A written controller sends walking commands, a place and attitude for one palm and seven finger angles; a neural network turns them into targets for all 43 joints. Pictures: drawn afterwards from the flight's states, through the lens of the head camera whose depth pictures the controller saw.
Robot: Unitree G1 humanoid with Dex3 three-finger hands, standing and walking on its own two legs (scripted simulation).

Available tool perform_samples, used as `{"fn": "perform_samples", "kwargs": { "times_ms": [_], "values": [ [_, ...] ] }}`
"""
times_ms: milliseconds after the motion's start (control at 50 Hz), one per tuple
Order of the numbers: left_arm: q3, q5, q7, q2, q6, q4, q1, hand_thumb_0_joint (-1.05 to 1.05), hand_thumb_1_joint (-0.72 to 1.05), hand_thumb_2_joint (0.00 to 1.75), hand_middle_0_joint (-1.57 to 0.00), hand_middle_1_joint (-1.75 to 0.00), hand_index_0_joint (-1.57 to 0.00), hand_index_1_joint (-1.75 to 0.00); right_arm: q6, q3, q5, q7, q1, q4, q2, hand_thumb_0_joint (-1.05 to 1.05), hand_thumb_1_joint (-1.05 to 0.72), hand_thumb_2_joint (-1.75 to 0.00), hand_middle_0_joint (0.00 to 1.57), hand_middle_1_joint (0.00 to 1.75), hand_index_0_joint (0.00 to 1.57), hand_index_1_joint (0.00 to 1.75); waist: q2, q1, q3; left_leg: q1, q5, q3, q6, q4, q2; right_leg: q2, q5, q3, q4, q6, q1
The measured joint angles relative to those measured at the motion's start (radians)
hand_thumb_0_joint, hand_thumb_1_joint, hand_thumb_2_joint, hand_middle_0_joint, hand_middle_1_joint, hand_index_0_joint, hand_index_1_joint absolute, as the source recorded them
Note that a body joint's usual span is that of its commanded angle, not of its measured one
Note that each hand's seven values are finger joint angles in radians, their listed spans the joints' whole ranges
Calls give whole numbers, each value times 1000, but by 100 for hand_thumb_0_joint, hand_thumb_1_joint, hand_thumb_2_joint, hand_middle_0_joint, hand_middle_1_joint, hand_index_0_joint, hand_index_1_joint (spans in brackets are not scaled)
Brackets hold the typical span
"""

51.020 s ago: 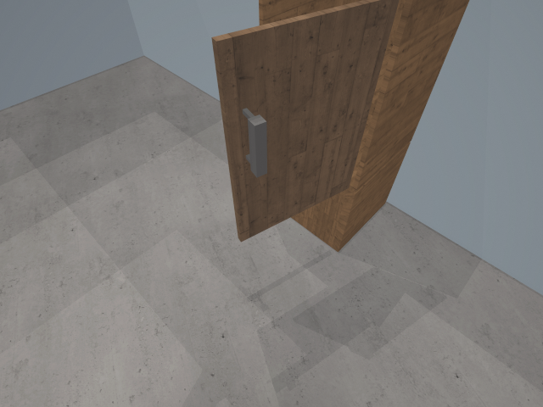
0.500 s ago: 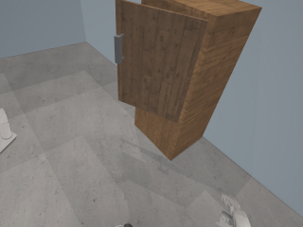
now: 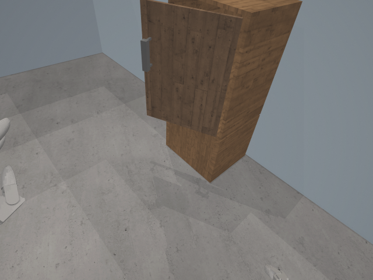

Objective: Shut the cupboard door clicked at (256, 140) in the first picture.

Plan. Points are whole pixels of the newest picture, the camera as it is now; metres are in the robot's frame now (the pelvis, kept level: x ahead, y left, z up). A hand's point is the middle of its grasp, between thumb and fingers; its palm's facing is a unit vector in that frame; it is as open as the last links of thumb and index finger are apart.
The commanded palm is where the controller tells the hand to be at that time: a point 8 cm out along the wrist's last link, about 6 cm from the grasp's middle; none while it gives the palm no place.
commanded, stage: stop stepping back and stand still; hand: left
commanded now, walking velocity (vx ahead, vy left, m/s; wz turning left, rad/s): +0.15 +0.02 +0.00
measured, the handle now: (147, 54) +1.04 +0.18 +0.04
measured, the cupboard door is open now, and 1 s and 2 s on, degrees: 25 25 25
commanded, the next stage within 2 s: let the arm hang, fingers relaxed in 0.82 s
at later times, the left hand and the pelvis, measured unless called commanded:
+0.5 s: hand (20, 174) +0.24 +0.28 +0.18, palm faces +0.47 -0.75 -0.46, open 7.4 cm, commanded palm +0.17 +0.31 +0.18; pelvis +0.04 +0.00 -0.01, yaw +2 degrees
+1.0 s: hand (47, 200) +0.25 +0.28 +0.08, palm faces +0.31 -0.83 -0.47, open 7.4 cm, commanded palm none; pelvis +0.05 +0.01 -0.01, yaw +3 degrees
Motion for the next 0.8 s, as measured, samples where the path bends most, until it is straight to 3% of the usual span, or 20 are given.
{"fn": "perform_samples", "kwargs": {
  "times_ms": [60,80,100,160,200,280,380,460,540,640,800],
  "values": [
    [19,-5,7,34,-1,-14,39,1,88,90,-21,-30,-21,-30,17,11,-5,-13,16,-6,0,1,-90,-89,21,30,20,30,21,26,-12,-42,-34,-10,-8,53,18,11,-78,-23,-231,-14,164],
    [33,-5,14,54,3,-11,32,1,88,90,-21,-30,-21,-31,20,11,-3,-16,17,-10,-3,1,-90,-89,21,30,20,30,13,33,-17,-81,-80,-7,1,114,12,7,-118,-2,-299,-38,211],
    [33,-2,20,50,5,7,3,1,88,90,-21,-30,-21,-31,25,6,1,-19,2,2,-17,1,-90,-89,21,30,20,30,27,51,-10,-127,-128,-23,10,207,14,13,-71,-1,-300,-53,200],
    [1,-7,32,-12,13,81,-87,1,88,90,-21,-30,-22,-31,38,-16,3,-26,-49,66,-66,1,-90,-89,21,30,20,30,58,73,32,-233,-154,-59,5,507,-25,8,-48,-20,-266,-54,216],
    [-9,-12,40,-57,17,110,-97,1,88,90,-21,-30,-22,-31,43,-27,5,-26,-63,74,-92,1,-90,-89,21,30,20,30,50,83,38,-264,-111,-34,-1,571,-44,-8,-44,-7,-287,-45,244],
    [-37,-19,43,-98,11,113,-84,1,89,90,-21,-30,-21,-30,35,-39,8,-39,-79,41,-122,1,-90,-89,21,30,20,30,25,73,57,-229,-27,13,6,378,-42,-31,-40,4,-324,-29,293],
    [-63,-20,39,-64,-9,23,-106,1,88,90,-21,-30,-21,-30,5,-55,10,-54,-89,-2,-140,1,-90,-89,21,29,20,30,6,61,88,-84,56,24,19,63,-36,-29,-97,-20,-273,-9,315],
    [-4,-25,37,-5,-28,0,-111,1,88,90,-21,-30,-21,-30,-8,-51,13,-55,-129,-28,-93,1,-91,-89,20,29,20,30,-49,58,111,-82,45,55,26,67,-58,-41,-116,45,-235,2,288],
    [37,-31,26,24,-24,20,-110,1,89,90,-21,-30,-21,-30,-32,-18,14,-37,-144,-57,-57,1,-91,-89,20,29,20,30,-22,49,124,-84,69,49,20,26,-46,-13,-71,53,-314,-2,294],
    [20,-48,20,4,1,4,-26,1,89,90,-21,-30,-21,-30,-13,15,27,-14,-131,-59,-36,1,-90,-89,21,30,20,30,25,45,105,-90,77,48,12,-2,-28,9,-31,54,-393,-10,308],
    [-32,-53,15,-20,47,43,2,1,88,90,-21,-30,-21,-31,33,14,33,-34,-90,-20,-55,1,-90,-89,21,30,20,30,31,53,63,-66,63,49,9,-2,-34,3,-51,55,-386,-10,330]
  ]
}}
